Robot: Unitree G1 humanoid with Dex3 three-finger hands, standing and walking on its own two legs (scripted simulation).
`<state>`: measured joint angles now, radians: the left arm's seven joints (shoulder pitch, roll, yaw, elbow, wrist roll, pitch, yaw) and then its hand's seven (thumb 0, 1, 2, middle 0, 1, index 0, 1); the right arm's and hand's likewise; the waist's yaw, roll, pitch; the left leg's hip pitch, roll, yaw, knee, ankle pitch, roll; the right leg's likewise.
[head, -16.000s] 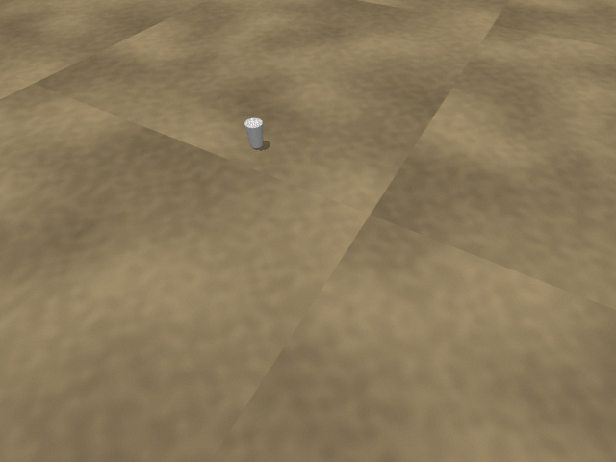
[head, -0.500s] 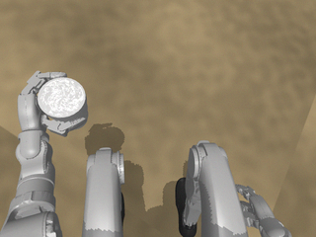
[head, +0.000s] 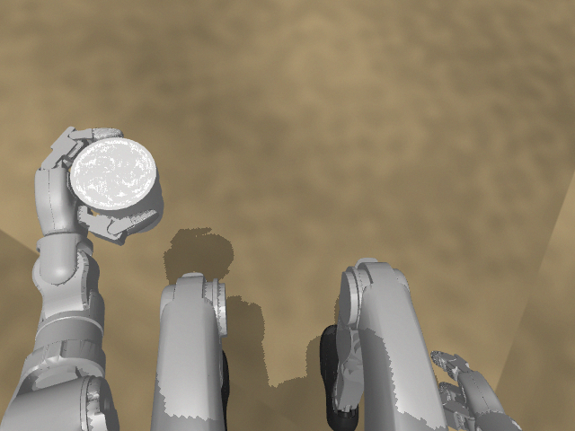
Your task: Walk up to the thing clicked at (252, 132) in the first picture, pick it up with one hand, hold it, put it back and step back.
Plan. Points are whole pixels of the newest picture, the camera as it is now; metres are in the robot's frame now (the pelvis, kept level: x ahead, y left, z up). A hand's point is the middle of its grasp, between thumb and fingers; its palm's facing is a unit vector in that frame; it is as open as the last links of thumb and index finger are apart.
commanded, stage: lift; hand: left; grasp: from the side
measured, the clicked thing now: (128, 194) +0.43 +0.21 -0.07
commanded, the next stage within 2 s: none
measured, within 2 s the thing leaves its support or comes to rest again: neither
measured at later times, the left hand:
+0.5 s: hand (74, 169) +0.41 +0.21 +0.07, palm faces +0.12 -0.99 -0.07, open 11.9 cm
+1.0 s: hand out of the picture +0.40 +0.20 +0.25, palm faces +0.15 -0.99 -0.06, open 11.9 cm
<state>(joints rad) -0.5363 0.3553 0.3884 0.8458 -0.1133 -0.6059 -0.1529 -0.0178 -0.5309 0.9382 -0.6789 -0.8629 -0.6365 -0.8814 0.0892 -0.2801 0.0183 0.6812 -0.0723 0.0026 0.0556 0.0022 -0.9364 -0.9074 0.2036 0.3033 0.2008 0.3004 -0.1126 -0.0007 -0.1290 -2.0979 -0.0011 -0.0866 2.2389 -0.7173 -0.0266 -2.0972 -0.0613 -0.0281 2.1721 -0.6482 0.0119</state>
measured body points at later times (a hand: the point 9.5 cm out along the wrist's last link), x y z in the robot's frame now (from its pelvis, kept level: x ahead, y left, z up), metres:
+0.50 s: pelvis +0.01 +0.00 +0.08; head +0.20 +0.03 +0.49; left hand +0.40 +0.27 +0.07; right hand +0.17 -0.26 -0.05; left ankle +0.08 +0.13 -0.35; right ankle +0.10 -0.13 -0.35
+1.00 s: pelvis +0.04 +0.00 +0.23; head +0.16 +0.02 +0.66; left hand +0.38 +0.26 +0.25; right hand +0.20 -0.24 +0.12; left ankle +0.08 +0.13 -0.35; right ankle +0.10 -0.13 -0.35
